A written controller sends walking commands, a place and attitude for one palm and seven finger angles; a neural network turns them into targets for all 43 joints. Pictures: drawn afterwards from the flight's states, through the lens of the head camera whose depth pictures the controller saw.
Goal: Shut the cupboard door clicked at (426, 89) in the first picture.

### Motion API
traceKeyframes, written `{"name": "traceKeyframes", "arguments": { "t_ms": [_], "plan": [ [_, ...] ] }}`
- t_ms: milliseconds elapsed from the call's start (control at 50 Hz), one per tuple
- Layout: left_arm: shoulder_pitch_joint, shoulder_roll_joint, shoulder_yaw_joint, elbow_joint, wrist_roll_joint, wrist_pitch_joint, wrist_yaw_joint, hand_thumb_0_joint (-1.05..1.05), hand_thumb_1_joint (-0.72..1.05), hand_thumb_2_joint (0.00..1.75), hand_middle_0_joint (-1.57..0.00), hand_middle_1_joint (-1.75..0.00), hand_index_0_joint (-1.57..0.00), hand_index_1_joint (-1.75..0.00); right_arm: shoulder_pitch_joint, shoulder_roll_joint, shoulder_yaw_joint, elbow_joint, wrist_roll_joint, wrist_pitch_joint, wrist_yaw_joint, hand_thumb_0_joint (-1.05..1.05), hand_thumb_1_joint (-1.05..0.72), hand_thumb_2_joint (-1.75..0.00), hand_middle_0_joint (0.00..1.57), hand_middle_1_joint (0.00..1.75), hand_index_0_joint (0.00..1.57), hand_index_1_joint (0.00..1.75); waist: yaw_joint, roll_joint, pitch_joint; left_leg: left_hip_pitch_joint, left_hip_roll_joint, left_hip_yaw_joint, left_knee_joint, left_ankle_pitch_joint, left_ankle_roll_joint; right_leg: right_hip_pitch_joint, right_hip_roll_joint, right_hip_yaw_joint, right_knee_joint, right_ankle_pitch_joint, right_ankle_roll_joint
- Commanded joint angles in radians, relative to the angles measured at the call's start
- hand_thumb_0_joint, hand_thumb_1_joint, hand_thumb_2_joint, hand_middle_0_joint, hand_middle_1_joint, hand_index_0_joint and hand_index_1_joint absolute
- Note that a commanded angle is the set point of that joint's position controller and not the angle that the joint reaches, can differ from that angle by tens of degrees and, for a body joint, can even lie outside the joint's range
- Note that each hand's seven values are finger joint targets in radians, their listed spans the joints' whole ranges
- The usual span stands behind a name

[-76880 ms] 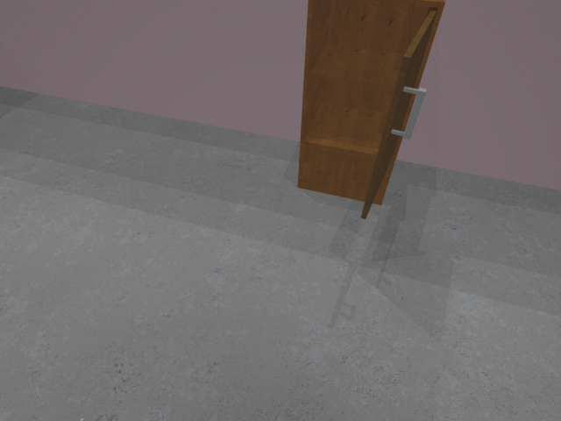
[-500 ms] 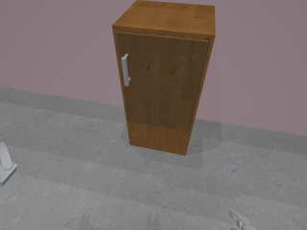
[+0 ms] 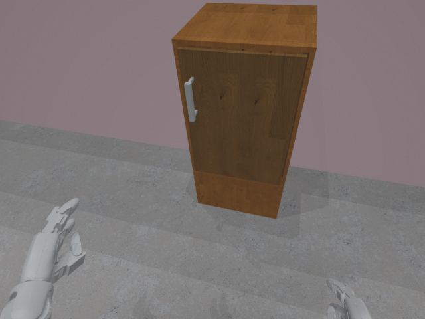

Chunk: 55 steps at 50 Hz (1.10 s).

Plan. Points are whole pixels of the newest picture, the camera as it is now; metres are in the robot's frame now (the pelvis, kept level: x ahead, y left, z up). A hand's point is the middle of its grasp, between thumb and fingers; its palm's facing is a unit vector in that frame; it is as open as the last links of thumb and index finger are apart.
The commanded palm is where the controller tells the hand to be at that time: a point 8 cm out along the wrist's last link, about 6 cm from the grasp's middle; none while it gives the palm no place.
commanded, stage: let the arm hang, fingers relaxed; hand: left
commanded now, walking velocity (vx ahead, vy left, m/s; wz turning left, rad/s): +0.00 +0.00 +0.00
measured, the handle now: (191, 99) +0.82 +0.15 -0.03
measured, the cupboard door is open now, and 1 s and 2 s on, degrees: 0 0 0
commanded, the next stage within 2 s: look to check the result in 1.00 s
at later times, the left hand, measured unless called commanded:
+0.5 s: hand out of the picture -0.08 +0.20 -0.16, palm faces +0.03 -0.98 -0.21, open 7.3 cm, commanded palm none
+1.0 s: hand out of the picture -0.04 +0.17 -0.17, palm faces +0.03 -0.99 -0.16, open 7.4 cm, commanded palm none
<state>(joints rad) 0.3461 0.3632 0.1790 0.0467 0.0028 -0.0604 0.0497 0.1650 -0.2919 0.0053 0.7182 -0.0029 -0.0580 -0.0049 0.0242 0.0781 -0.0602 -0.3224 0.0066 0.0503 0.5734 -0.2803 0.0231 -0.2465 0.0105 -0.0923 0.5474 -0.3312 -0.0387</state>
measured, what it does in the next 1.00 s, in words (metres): stands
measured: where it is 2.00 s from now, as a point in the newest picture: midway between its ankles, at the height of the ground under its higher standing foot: outside the picture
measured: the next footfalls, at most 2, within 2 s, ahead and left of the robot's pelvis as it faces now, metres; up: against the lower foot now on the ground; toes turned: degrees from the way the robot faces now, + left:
none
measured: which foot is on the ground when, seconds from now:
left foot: down 0.00-1.00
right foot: down 0.00-1.00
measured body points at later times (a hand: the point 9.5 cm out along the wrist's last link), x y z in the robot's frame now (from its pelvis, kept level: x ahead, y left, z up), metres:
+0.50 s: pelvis -0.02 +0.01 +0.01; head -0.02 +0.01 +0.46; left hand -0.08 +0.25 -0.14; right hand -0.06 -0.21 -0.15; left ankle +0.01 +0.10 -0.73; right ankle -0.03 -0.09 -0.73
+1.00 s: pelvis -0.03 +0.02 +0.01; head -0.03 +0.02 +0.46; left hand -0.04 +0.23 -0.15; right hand -0.05 -0.19 -0.15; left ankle +0.01 +0.10 -0.73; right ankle -0.03 -0.09 -0.73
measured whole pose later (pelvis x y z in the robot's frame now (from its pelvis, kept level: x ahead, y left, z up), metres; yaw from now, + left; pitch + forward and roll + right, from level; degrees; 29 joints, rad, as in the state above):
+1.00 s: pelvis -0.03 +0.02 +0.01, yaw -1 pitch -1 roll +0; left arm 0.33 0.11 0.01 1.12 0.02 0.00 0.03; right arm 0.34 -0.13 0.00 1.11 -0.02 0.00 -0.04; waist -0.01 0.00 0.00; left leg -0.22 -0.02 0.08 0.39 -0.16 0.05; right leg -0.18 -0.01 -0.06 0.42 -0.22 -0.01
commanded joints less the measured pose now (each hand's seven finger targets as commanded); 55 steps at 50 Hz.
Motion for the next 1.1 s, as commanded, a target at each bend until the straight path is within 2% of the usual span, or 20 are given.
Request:
{"name": "traceKeyframes", "arguments": {
  "t_ms": [0, 40, 80, 120, 160, 220, 260, 300, 380, 400, 520, 640, 760, 820, 940, 1080],
  "plan": [
    [-0.047, 0.042, -0.113, 0.33, 0.023, 0.052, -0.049, 0.0, 0.9, 0.9, -0.2, -0.3, -0.2, -0.3, -0.002, -0.134, -0.04, -0.033, -0.012, 0.015, 0.003, 0.0, -0.9, -0.9, 0.2, 0.3, 0.2, 0.3, -0.036, -0.281, -0.012, 0.079, 0.091, -0.118, -0.025, 0.316, 0.018, -0.024, -0.147, 0.153, -0.07, 0.327, -0.039],
    [-0.074, 0.025, -0.129, 0.458, 0.019, 0.059, -0.041, 0.0, 0.9, 0.9, -0.2, -0.3, -0.2, -0.3, 0.012, -0.102, -0.026, 0.007, -0.02, 0.038, 0.002, 0.0, -0.9, -0.9, 0.2, 0.3, 0.2, 0.3, -0.04, -0.25, -0.005, 0.106, 0.072, -0.112, -0.042, 0.298, 0.012, -0.026, -0.163, 0.165, -0.09, 0.3, -0.048],
    [-0.088, 0.008, -0.143, 0.579, 0.016, 0.067, -0.034, 0.0, 0.9, 0.9, -0.2, -0.3, -0.2, -0.3, 0.014, -0.077, -0.012, 0.056, -0.025, 0.054, 0.0, 0.0, -0.9, -0.9, 0.2, 0.3, 0.2, 0.3, -0.038, -0.172, 0.012, 0.114, 0.075, -0.118, -0.095, 0.273, 0.009, -0.013, -0.145, 0.16, -0.116, 0.204, -0.032],
    [-0.084, -0.003, -0.148, 0.685, 0.014, 0.069, -0.031, 0.0, 0.9, 0.9, -0.2, -0.3, -0.2, -0.3, 0.007, -0.064, -0.005, 0.107, -0.025, 0.059, -0.002, 0.0, -0.9, -0.9, 0.2, 0.3, 0.2, 0.3, -0.03, -0.046, 0.03, 0.098, 0.085, -0.13, -0.155, 0.223, 0.012, 0.022, -0.124, 0.157, -0.149, 0.117, -0.018],
    [-0.06, -0.019, -0.15, 0.785, 0.01, 0.066, -0.031, 0.0, 0.9, 0.9, -0.2, -0.3, -0.2, -0.3, 0.018, -0.041, 0.0, 0.16, -0.024, 0.06, -0.009, 0.0, -0.9, -0.9, 0.2, 0.3, 0.2, 0.3, -0.023, 0.017, 0.051, 0.074, 0.081, -0.13, -0.194, 0.141, 0.011, 0.054, -0.116, 0.164, -0.181, 0.088, -0.017],
    [-0.022, -0.052, -0.139, 0.883, 0.012, 0.061, -0.028, 0.0, 0.9, 0.9, -0.2, -0.3, -0.2, -0.3, 0.059, -0.011, -0.007, 0.222, -0.023, 0.059, -0.019, 0.0, -0.9, -0.9, 0.2, 0.3, 0.2, 0.3, -0.02, 0.065, 0.048, 0.083, 0.086, -0.122, -0.21, 0.114, 0.011, 0.088, -0.117, 0.152, -0.218, 0.116, -0.022],
    [-0.016, -0.059, -0.145, 0.935, 0.008, 0.059, -0.029, 0.0, 0.9, 0.9, -0.2, -0.3, -0.2, -0.3, 0.092, -0.003, -0.007, 0.26, -0.02, 0.059, -0.023, 0.0, -0.9, -0.9, 0.2, 0.3, 0.2, 0.3, -0.023, 0.063, 0.058, 0.081, 0.088, -0.125, -0.232, 0.084, 0.011, 0.096, -0.115, 0.152, -0.233, 0.109, -0.025],
    [-0.004, -0.061, -0.148, 0.977, 0.008, 0.055, -0.028, 0.0, 0.9, 0.9, -0.2, -0.3, -0.2, -0.3, 0.12, -0.007, -0.011, 0.286, -0.014, 0.058, -0.026, 0.0, -0.9, -0.9, 0.2, 0.3, 0.2, 0.3, -0.024, -0.014, 0.078, 0.1, 0.095, -0.127, -0.237, 0.107, 0.014, 0.086, -0.113, 0.145, -0.246, 0.119, -0.023],
    [0.019, -0.089, -0.157, 1.041, 0.006, 0.055, -0.024, 0.0, 0.9, 0.9, -0.2, -0.3, -0.2, -0.3, 0.172, 0.012, -0.011, 0.339, -0.013, 0.056, -0.033, 0.0, -0.9, -0.9, 0.2, 0.3, 0.2, 0.3, -0.03, -0.064, 0.105, 0.111, 0.101, -0.126, -0.266, 0.076, 0.019, 0.071, -0.111, 0.139, -0.256, 0.097, -0.019],
    [0.028, -0.081, -0.155, 1.048, 0.007, 0.054, -0.023, 0.0, 0.9, 0.9, -0.2, -0.3, -0.2, -0.3, 0.175, 0.004, -0.013, 0.344, -0.01, 0.055, -0.033, 0.0, -0.9, -0.9, 0.2, 0.3, 0.2, 0.3, -0.026, -0.065, 0.118, 0.116, 0.101, -0.123, -0.265, 0.089, 0.02, 0.063, -0.11, 0.138, -0.258, 0.099, -0.02],
    [0.058, -0.113, -0.159, 1.082, 0.009, 0.06, -0.017, 0.0, 0.9, 0.9, -0.2, -0.3, -0.2, -0.3, 0.219, 0.042, -0.013, 0.379, -0.014, 0.061, -0.035, 0.0, -0.9, -0.9, 0.2, 0.3, 0.2, 0.3, -0.032, -0.098, 0.166, 0.087, 0.096, -0.121, -0.293, -0.013, 0.022, 0.024, -0.106, 0.136, -0.259, 0.03, -0.014],
    [0.077, -0.135, -0.157, 1.083, 0.013, 0.061, -0.013, 0.0, 0.9, 0.9, -0.2, -0.3, -0.2, -0.3, 0.237, 0.062, -0.016, 0.385, -0.017, 0.062, -0.033, 0.0, -0.9, -0.9, 0.2, 0.3, 0.2, 0.3, -0.03, -0.096, 0.188, 0.058, 0.092, -0.129, -0.305, -0.063, 0.025, -0.009, -0.097, 0.141, -0.244, 0.003, -0.009],
    [0.081, -0.147, -0.152, 1.072, 0.016, 0.06, -0.012, 0.0, 0.9, 0.9, -0.2, -0.3, -0.2, -0.3, 0.237, 0.063, -0.022, 0.38, -0.017, 0.054, -0.035, 0.0, -0.9, -0.9, 0.2, 0.3, 0.2, 0.3, -0.026, -0.052, 0.193, 0.029, 0.1, -0.151, -0.334, -0.099, 0.027, 0.002, -0.089, 0.133, -0.216, 0.044, -0.006],
    [0.079, -0.15, -0.15, 1.069, 0.018, 0.062, -0.011, 0.0, 0.9, 0.9, -0.2, -0.3, -0.2, -0.3, 0.236, 0.064, -0.025, 0.374, -0.017, 0.053, -0.035, 0.0, -0.9, -0.9, 0.2, 0.3, 0.2, 0.3, -0.026, -0.061, 0.195, 0.026, 0.105, -0.157, -0.344, -0.114, 0.027, -0.004, -0.088, 0.126, -0.21, 0.045, -0.004],
    [0.071, -0.148, -0.149, 1.065, 0.018, 0.058, -0.013, 0.0, 0.9, 0.9, -0.2, -0.3, -0.2, -0.3, 0.233, 0.063, -0.025, 0.369, -0.016, 0.049, -0.036, 0.0, -0.9, -0.9, 0.2, 0.3, 0.2, 0.3, -0.028, -0.059, 0.173, 0.045, 0.101, -0.146, -0.332, -0.075, 0.026, 0.008, -0.091, 0.131, -0.212, 0.072, -0.004],
    [0.052, -0.128, -0.15, 1.067, 0.013, 0.047, -0.014, 0.0, 0.9, 0.9, -0.2, -0.3, -0.2, -0.3, 0.221, 0.052, -0.022, 0.371, -0.012, 0.045, -0.036, 0.0, -0.9, -0.9, 0.2, 0.3, 0.2, 0.3, -0.034, -0.079, 0.134, 0.11, 0.094, -0.111, -0.288, 0.062, 0.022, 0.023, -0.105, 0.144, -0.232, 0.116, -0.01]
  ]
}}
